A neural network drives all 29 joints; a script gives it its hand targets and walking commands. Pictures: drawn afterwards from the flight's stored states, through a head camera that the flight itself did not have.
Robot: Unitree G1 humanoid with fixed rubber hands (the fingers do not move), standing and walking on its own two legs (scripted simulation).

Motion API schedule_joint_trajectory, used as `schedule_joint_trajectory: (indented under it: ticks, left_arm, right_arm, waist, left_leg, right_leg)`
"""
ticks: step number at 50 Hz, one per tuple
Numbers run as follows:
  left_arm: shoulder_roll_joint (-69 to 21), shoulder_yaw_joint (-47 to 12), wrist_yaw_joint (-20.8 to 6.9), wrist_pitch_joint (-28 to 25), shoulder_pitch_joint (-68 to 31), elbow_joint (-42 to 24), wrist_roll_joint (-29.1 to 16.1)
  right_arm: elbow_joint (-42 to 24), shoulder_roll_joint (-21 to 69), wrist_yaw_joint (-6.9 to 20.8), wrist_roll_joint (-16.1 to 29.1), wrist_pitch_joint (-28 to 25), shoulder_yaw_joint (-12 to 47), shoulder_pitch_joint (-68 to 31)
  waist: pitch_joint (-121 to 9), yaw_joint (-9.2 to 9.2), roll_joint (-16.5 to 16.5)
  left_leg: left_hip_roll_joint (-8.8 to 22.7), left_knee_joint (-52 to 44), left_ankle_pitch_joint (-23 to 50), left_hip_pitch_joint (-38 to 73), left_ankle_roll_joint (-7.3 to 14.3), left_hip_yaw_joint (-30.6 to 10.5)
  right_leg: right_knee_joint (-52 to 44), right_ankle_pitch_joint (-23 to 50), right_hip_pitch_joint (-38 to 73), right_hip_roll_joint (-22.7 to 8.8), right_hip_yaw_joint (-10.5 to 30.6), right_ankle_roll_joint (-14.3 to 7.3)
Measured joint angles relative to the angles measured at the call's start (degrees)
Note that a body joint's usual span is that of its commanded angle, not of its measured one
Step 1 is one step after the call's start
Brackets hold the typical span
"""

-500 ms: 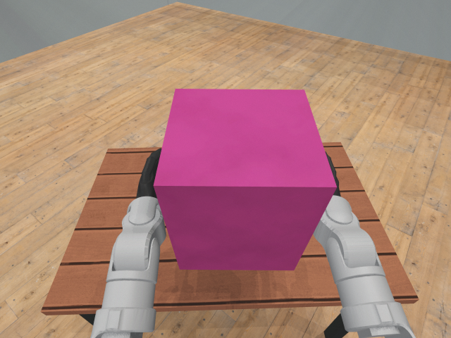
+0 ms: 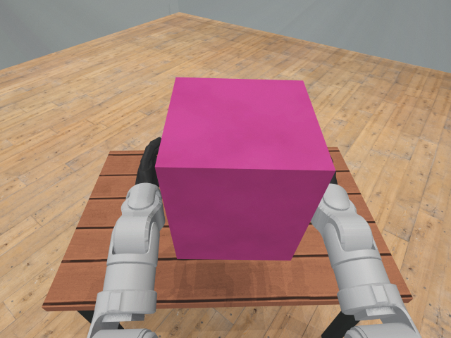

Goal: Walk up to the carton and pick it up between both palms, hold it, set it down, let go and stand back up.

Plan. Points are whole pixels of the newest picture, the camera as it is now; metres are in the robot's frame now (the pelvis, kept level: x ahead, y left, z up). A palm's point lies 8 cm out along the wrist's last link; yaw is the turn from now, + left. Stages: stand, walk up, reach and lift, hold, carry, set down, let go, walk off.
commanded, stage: reach and lift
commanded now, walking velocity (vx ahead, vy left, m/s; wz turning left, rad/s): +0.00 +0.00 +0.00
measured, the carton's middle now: (236, 174) +0.37 -0.02 +0.14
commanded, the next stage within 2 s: hold in 0.58 s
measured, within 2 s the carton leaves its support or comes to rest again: neither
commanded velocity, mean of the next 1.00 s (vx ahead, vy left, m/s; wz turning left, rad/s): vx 0.00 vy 0.00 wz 0.00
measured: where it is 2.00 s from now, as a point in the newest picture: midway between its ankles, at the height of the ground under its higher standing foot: outside the picture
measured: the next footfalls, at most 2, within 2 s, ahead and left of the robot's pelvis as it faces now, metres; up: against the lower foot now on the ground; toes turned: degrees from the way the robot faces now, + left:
none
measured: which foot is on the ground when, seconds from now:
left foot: down 0.00-1.00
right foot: down 0.00-1.00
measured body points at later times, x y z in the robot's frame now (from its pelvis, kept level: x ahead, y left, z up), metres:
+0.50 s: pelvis +0.00 +0.00 +0.00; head -0.02 +0.01 +0.45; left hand +0.38 +0.14 +0.15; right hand +0.37 -0.17 +0.14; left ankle -0.02 +0.12 -0.74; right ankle +0.05 -0.13 -0.74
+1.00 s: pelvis +0.00 +0.00 +0.00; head -0.03 +0.01 +0.45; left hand +0.37 +0.15 +0.17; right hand +0.37 -0.16 +0.17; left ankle -0.02 +0.12 -0.74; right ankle +0.05 -0.13 -0.74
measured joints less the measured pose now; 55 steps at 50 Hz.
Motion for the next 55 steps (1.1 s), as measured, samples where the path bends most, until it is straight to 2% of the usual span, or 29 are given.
schedule_joint_trajectory:
  ticks: [11, 19, 30, 39, 46, 55]
  left_arm:
    - [1.14, 1.0, -0.03, -0.75, -3.61, 4.68, -0.31]
    - [0.67, 0.93, -0.31, 0.83, -1.49, 0.31, 0.39]
    - [0.48, 0.47, -0.4, 3.73, 0.15, -4.26, 0.57]
    - [0.5, 1.25, -0.24, 4.8, -2.11, -2.52, 0.71]
    - [0.24, 1.75, -0.1, 6.41, -2.53, -4.33, 0.93]
    - [-0.36, 3.43, -1.63, 7.7, -1.96, -5.22, 2.69]
  right_arm:
    - [4.37, 0.26, 0.47, -1.09, -0.15, -1.35, -4.1]
    - [1.97, -0.72, -0.54, 1.0, 0.1, 1.09, -2.7]
    - [-1.46, -0.76, -1.2, 2.41, 1.62, 1.8, -1.11]
    - [0.31, -0.86, -0.81, 2.16, 2.68, 0.87, -3.33]
    - [-0.1, -1.41, -0.83, 2.5, 3.26, 1.5, -4.06]
    - [0.55, -1.09, -1.12, 2.64, 4.36, 2.21, -4.76]
  waist:
    - [-1.01, -0.05, -0.1]
    - [0.11, -0.84, -0.37]
    - [0.51, -0.45, -0.49]
    - [-0.16, 0.35, -0.19]
    - [-0.39, 0.37, 0.09]
    - [0.32, 0.01, -0.35]
  left_leg:
    - [0.0, -0.03, 0.24, -0.49, -0.22, -0.4]
    - [0.11, -0.29, -0.02, 1.27, -0.28, -0.76]
    - [0.05, 0.14, -0.13, 1.24, -0.14, -0.42]
    - [-0.02, 0.39, -0.06, 0.89, 0.07, 0.07]
    - [-0.03, 0.07, -0.05, 1.74, 0.01, -0.07]
    - [0.05, -0.72, 0.03, 4.02, -0.04, -0.13]
  right_leg:
    - [0.35, -0.11, -0.52, -0.02, -0.36, -0.16]
    - [-0.24, -0.32, 1.52, 0.09, -0.72, -0.13]
    - [-0.37, -0.01, 1.62, 0.07, -0.35, -0.04]
    - [-0.14, 0.22, 1.1, 0.04, 0.16, 0.06]
    - [-0.29, 0.08, 1.93, 0.02, 0.04, 0.05]
    - [-0.63, -0.1, 4.02, 0.09, -0.01, 0.04]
